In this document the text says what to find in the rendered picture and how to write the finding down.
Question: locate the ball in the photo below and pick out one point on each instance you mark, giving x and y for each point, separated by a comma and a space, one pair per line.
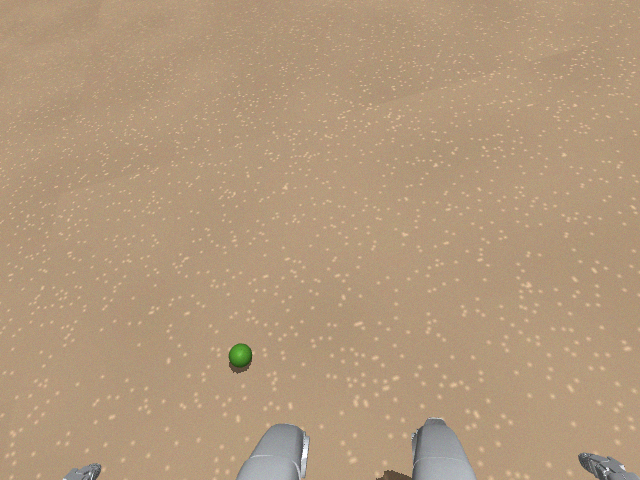
240, 355

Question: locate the left robot hand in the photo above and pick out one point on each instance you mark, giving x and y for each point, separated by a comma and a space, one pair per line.
89, 472

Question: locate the right robot hand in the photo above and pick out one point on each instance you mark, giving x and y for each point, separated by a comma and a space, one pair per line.
605, 468

